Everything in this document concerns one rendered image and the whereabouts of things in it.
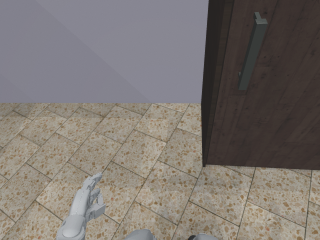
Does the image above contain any wardrobe door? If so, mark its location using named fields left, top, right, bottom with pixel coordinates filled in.
left=206, top=0, right=320, bottom=170

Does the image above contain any left robot forearm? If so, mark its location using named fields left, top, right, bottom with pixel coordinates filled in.
left=56, top=215, right=87, bottom=240

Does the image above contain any handle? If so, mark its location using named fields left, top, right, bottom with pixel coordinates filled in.
left=237, top=12, right=268, bottom=90

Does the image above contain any left robot hand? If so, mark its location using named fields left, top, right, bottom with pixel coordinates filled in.
left=68, top=172, right=106, bottom=222

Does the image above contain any robot left thigh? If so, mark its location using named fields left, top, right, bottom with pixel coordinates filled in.
left=124, top=229, right=157, bottom=240

